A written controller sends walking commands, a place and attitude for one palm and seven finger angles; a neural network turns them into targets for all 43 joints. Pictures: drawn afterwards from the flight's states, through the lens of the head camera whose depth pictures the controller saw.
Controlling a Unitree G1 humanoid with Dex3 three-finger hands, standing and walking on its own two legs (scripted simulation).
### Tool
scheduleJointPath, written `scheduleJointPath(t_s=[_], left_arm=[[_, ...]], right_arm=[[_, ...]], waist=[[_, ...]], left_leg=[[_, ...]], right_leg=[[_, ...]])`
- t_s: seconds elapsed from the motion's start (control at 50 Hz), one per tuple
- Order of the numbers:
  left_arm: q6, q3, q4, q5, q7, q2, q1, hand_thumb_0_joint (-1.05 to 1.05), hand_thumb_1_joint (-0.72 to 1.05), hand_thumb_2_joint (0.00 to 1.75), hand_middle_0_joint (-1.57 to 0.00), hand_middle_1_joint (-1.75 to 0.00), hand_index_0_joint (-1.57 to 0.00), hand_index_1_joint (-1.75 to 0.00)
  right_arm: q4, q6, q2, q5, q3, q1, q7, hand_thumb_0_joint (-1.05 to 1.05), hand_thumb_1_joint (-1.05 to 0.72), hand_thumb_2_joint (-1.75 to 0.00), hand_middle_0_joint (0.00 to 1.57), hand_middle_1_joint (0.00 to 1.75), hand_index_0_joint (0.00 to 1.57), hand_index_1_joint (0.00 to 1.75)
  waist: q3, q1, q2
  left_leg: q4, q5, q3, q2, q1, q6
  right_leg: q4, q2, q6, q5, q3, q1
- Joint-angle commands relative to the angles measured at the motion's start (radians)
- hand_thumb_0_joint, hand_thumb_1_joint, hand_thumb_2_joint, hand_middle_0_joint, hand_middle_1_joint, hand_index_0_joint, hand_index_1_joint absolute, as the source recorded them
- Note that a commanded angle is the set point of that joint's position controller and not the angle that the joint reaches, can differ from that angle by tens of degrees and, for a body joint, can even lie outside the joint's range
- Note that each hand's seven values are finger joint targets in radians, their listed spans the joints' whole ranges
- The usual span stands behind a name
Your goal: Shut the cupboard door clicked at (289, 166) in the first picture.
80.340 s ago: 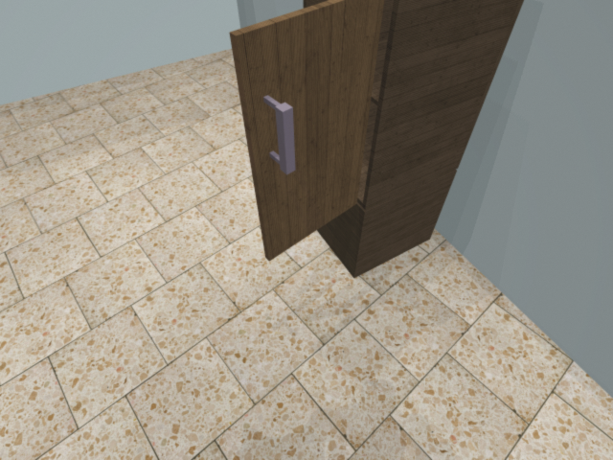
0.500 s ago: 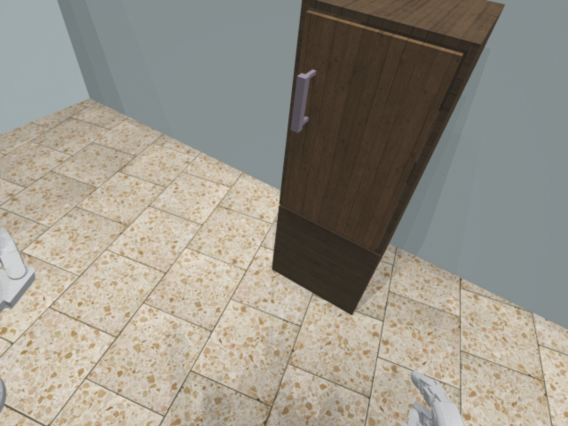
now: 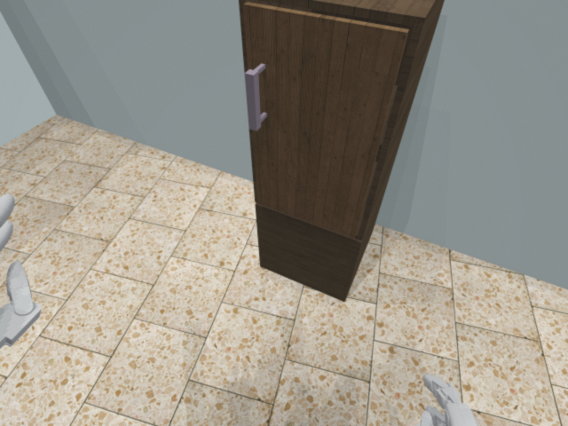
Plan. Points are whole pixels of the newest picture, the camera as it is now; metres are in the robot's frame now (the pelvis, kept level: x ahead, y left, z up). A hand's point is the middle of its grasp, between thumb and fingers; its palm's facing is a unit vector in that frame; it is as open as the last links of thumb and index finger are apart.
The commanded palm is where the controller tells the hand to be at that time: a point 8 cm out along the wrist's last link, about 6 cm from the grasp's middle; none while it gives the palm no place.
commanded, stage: stop stepping back and stand still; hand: left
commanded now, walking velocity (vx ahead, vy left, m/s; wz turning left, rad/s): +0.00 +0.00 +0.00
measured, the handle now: (257, 97) +0.80 +0.08 +0.06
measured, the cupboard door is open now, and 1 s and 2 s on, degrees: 0 0 0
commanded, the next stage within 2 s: let the arm hang, fingers relaxed in 0.32 s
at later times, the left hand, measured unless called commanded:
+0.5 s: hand (79, 334) +0.21 +0.25 +0.08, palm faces +0.25 -0.82 -0.52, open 7.4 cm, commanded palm none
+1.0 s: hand out of the picture -0.11 +0.19 -0.17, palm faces +0.07 -0.98 -0.20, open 7.2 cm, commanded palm none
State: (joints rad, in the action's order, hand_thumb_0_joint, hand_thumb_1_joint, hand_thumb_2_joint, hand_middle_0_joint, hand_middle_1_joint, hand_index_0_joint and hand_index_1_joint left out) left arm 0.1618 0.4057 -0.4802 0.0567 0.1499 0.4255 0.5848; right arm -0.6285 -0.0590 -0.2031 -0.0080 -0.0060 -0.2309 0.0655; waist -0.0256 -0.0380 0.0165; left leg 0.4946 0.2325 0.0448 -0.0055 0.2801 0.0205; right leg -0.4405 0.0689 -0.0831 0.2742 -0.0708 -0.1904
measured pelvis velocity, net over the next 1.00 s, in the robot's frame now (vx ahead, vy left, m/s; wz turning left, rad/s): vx -0.02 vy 0.02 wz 0.03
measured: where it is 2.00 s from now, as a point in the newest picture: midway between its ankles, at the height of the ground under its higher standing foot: outside the picture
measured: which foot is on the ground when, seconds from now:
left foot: down 0.00-1.00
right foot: down 0.00-1.00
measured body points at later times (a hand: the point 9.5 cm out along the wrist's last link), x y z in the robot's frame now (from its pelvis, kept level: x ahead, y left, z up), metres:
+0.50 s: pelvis +0.00 -0.01 -0.01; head +0.00 -0.03 +0.44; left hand +0.20 +0.29 +0.11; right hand +0.18 -0.25 -0.11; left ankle +0.01 +0.10 -0.74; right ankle -0.03 -0.06 -0.74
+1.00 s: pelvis -0.02 +0.02 +0.00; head -0.01 +0.02 +0.45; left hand -0.11 +0.24 -0.15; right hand -0.06 -0.20 -0.15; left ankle +0.01 +0.10 -0.74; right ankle -0.03 -0.06 -0.74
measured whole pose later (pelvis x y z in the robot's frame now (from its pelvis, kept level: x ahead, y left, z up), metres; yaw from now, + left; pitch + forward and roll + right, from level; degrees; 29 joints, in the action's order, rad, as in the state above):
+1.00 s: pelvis -0.02 +0.02 +0.00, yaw +2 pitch -2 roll -1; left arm -0.03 0.01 1.18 -0.01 0.02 0.17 0.39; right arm -1.12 0.03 -0.13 0.01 -0.03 -0.35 0.04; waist 0.06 0.00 0.01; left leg 0.41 0.16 0.00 -0.04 0.22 0.05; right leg -0.38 0.04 -0.06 0.22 -0.10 -0.13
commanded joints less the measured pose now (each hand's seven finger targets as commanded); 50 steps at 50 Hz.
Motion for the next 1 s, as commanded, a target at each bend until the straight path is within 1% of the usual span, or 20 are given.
scheduleJointPath(t_s=[0.0, 0.04, 0.1, 0.14, 0.22, 0.28, 0.38, 0.4, 0.42, 0.46, 0.5, 0.52, 0.56, 0.6, 0.62, 0.64, 0.72, 0.78, 0.88, 0.98], left_arm=[[0.08, 0.176, -0.17, 0.009, 0.043, 0.195, 0.004, 0.0, 0.9, 0.9, -0.2, -0.3, -0.2, -0.3], [0.085, 0.184, -0.143, 0.004, 0.046, 0.21, -0.035, 0.0, 0.9, 0.9, -0.2, -0.3, -0.2, -0.3], [0.09, 0.137, -0.097, -0.006, 0.042, 0.173, -0.065, 0.0, 0.9, 0.9, -0.2, -0.3, -0.2, -0.3], [0.095, 0.132, -0.107, -0.012, 0.039, 0.18, -0.108, 0.0, 0.9, 0.9, -0.2, -0.3, -0.2, -0.3], [0.1, 0.105, -0.148, -0.018, 0.036, 0.167, -0.133, 0.0, 0.9, 0.9, -0.2, -0.3, -0.2, -0.3], [0.102, 0.115, -0.168, -0.016, 0.037, 0.173, -0.113, 0.0, 0.9, 0.9, -0.2, -0.3, -0.2, -0.3], [0.095, 0.127, -0.148, -0.004, 0.033, 0.17, -0.06, 0.0, 0.9, 0.9, -0.2, -0.3, -0.2, -0.3], [-0.065, -0.309, 0.585, -0.087, -0.114, 0.021, -0.138, 0.0, 0.9, 0.9, -0.2, -0.3, -0.2, -0.3], [-0.131, -0.281, 0.617, -0.08, -0.138, -0.001, -0.14, 0.0, 0.9, 0.9, -0.2, -0.3, -0.2, -0.3], [-0.143, -0.309, 0.693, -0.083, -0.149, -0.027, -0.215, 0.0, 0.9, 0.9, -0.2, -0.3, -0.2, -0.3], [-0.144, -0.326, 0.805, -0.086, -0.148, -0.029, -0.274, 0.0, 0.9, 0.9, -0.2, -0.3, -0.2, -0.3], [-0.147, -0.332, 0.867, -0.086, -0.144, -0.034, -0.3, 0.0, 0.9, 0.9, -0.2, -0.3, -0.2, -0.3], [-0.164, -0.352, 0.982, -0.082, -0.134, -0.052, -0.343, 0.0, 0.9, 0.9, -0.2, -0.3, -0.2, -0.3], [-0.176, -0.362, 1.097, -0.074, -0.128, -0.067, -0.366, 0.0, 0.9, 0.9, -0.2, -0.3, -0.2, -0.3], [-0.18, -0.364, 1.156, -0.071, -0.126, -0.072, -0.363, 0.0, 0.9, 0.9, -0.2, -0.3, -0.2, -0.3], [-0.179, -0.366, 1.212, -0.072, -0.127, -0.061, -0.347, 0.0, 0.9, 0.9, -0.2, -0.3, -0.2, -0.3], [-0.166, -0.357, 1.4, -0.069, -0.129, -0.135, -0.286, 0.0, 0.9, 0.9, -0.2, -0.3, -0.2, -0.3], [-0.159, -0.369, 1.483, -0.064, -0.129, -0.144, -0.262, 0.0, 0.9, 0.9, -0.2, -0.3, -0.2, -0.3], [-0.157, -0.387, 1.583, -0.061, -0.125, -0.177, -0.223, 0.0, 0.9, 0.9, -0.2, -0.3, -0.2, -0.3], [-0.161, -0.392, 1.633, -0.062, -0.12, -0.203, -0.171, 0.0, 0.9, 0.9, -0.2, -0.3, -0.2, -0.3]], right_arm=[[0.156, -0.027, -0.11, -0.012, 0.047, 0.08, 0.005, 0.0, -0.9, -0.9, 0.2, 0.3, 0.2, 0.3], [0.155, -0.022, -0.113, -0.011, 0.047, 0.09, 0.013, 0.0, -0.9, -0.9, 0.2, 0.3, 0.2, 0.3], [0.15, -0.023, -0.119, -0.011, 0.047, 0.093, 0.018, 0.0, -0.9, -0.9, 0.2, 0.3, 0.2, 0.3], [0.146, -0.025, -0.123, -0.008, 0.048, 0.103, 0.022, 0.0, -0.9, -0.9, 0.2, 0.3, 0.2, 0.3], [0.151, -0.029, -0.125, -0.006, 0.047, 0.101, 0.018, 0.0, -0.9, -0.9, 0.2, 0.3, 0.2, 0.3], [0.159, -0.029, -0.122, -0.007, 0.046, 0.1, 0.017, 0.0, -0.9, -0.9, 0.2, 0.3, 0.2, 0.3], [0.171, -0.021, -0.118, -0.007, 0.042, 0.095, 0.012, 0.0, -0.9, -0.9, 0.2, 0.3, 0.2, 0.3], [-0.009, -0.07, -0.281, -0.012, 0.071, 0.172, -0.076, 0.0, -0.9, -0.9, 0.2, 0.3, 0.2, 0.3], [-0.026, -0.036, -0.255, 0.005, 0.084, 0.089, -0.072, 0.0, -0.9, -0.9, 0.2, 0.3, 0.2, 0.3], [-0.035, 0.001, -0.217, 0.016, 0.067, 0.032, -0.063, 0.0, -0.9, -0.9, 0.2, 0.3, 0.2, 0.3], [-0.041, 0.027, -0.201, 0.026, 0.052, 0.037, -0.061, 0.0, -0.9, -0.9, 0.2, 0.3, 0.2, 0.3], [-0.05, 0.038, -0.197, 0.03, 0.049, 0.035, -0.059, 0.0, -0.9, -0.9, 0.2, 0.3, 0.2, 0.3], [-0.091, 0.056, -0.159, 0.036, 0.034, 0.026, -0.056, 0.0, -0.9, -0.9, 0.2, 0.3, 0.2, 0.3], [-0.142, 0.064, -0.146, 0.04, 0.017, 0.031, -0.051, 0.0, -0.9, -0.9, 0.2, 0.3, 0.2, 0.3], [-0.165, 0.064, -0.149, 0.041, 0.009, 0.04, -0.047, 0.0, -0.9, -0.9, 0.2, 0.3, 0.2, 0.3], [-0.184, 0.062, -0.156, 0.038, 0.005, 0.054, -0.047, 0.0, -0.9, -0.9, 0.2, 0.3, 0.2, 0.3], [-0.295, 0.062, -0.088, 0.038, 0.004, 0.0, -0.032, 0.0, -0.9, -0.9, 0.2, 0.3, 0.2, 0.3], [-0.352, 0.061, -0.073, 0.032, 0.004, -0.059, -0.025, 0.0, -0.9, -0.9, 0.2, 0.3, 0.2, 0.3], [-0.424, 0.062, -0.056, 0.024, 0.004, -0.129, -0.016, 0.0, -0.9, -0.9, 0.2, 0.3, 0.2, 0.3], [-0.464, 0.068, -0.032, 0.025, 0.003, -0.165, -0.014, 0.0, -0.9, -0.9, 0.2, 0.3, 0.2, 0.3]], waist=[[-0.102, 0.018, -0.038], [-0.047, 0.022, -0.025], [-0.007, 0.028, -0.052], [0.001, 0.031, -0.005], [-0.05, 0.041, 0.002], [-0.085, 0.043, 0.026], [-0.087, 0.04, 0.011], [-0.009, 0.006, 0.008], [-0.075, 0.015, 0.013], [-0.057, 0.021, -0.126], [-0.026, 0.02, -0.261], [-0.017, 0.017, -0.279], [-0.006, 0.014, -0.177], [0.007, 0.023, -0.026], [0.038, 0.036, 0.032], [0.05, 0.055, 0.037], [0.043, 0.05, 0.168], [0.016, 0.044, 0.133], [0.095, 0.035, 0.009], [0.137, 0.033, -0.018]], left_leg=[[0.082, -0.067, -0.077, 0.055, 0.071, -0.026], [0.088, -0.015, -0.077, 0.052, 0.082, -0.022], [0.069, -0.063, -0.073, 0.052, 0.058, -0.007], [0.053, -0.102, -0.071, 0.053, 0.027, -0.001], [0.02, -0.249, -0.076, 0.063, -0.034, 0.015], [0.009, -0.309, -0.088, 0.075, -0.058, 0.018], [0.005, -0.257, -0.1, 0.074, -0.039, 0.011], [0.16, -0.362, -0.12, 0.106, 0.015, 0.01], [0.133, -0.27, -0.125, 0.102, -0.047, 0.003], [0.147, -0.205, -0.136, 0.092, 0.004, 0.02], [0.166, -0.134, -0.127, 0.06, 0.027, 0.015], [0.163, -0.114, -0.122, 0.051, 0.021, 0.011], [0.108, -0.169, -0.124, 0.052, -0.015, 0.007], [-0.009, -0.261, -0.205, 0.092, -0.026, 0.029], [-0.073, -0.221, -0.251, 0.115, 0.031, 0.049], [-0.106, -0.183, -0.261, 0.12, 0.059, 0.052], [-0.159, 0.015, -0.211, 0.082, 0.041, 0.031], [-0.16, -0.02, -0.203, 0.089, 0.002, 0.032], [-0.189, -0.018, -0.209, 0.1, -0.014, 0.037], [-0.203, 0.058, -0.195, 0.089, -0.009, 0.04]], right_leg=[[0.06, -0.289, -0.028, -0.411, 0.279, 0.098], [0.087, -0.286, -0.005, -0.33, 0.283, 0.05], [0.085, -0.263, 0.034, -0.352, 0.267, 0.04], [0.082, -0.247, 0.061, -0.37, 0.247, 0.025], [0.048, -0.198, 0.111, -0.455, 0.196, 0.074], [0.036, -0.177, 0.123, -0.459, 0.176, 0.095], [0.066, -0.178, 0.105, -0.378, 0.188, 0.094], [-0.063, -0.267, 0.028, -0.567, 0.112, -0.019], [-0.052, -0.248, -0.004, -0.514, 0.179, -0.052], [-0.061, -0.245, -0.013, -0.404, 0.155, -0.071], [-0.027, -0.264, -0.032, -0.398, 0.176, -0.066], [-0.022, -0.275, -0.047, -0.42, 0.181, -0.061], [-0.028, -0.272, -0.044, -0.379, 0.167, -0.058], [-0.023, -0.201, 0.004, -0.185, 0.139, -0.039], [-0.005, -0.165, 0.025, -0.077, 0.131, 0.01], [0.024, -0.154, 0.032, -0.032, 0.132, 0.053], [0.121, -0.179, 0.003, 0.024, 0.164, 0.086], [0.142, -0.182, 0.0, -0.018, 0.15, 0.109], [0.162, -0.171, 0.007, -0.003, 0.136, 0.059], [0.173, -0.171, 0.008, 0.074, 0.145, 0.007]])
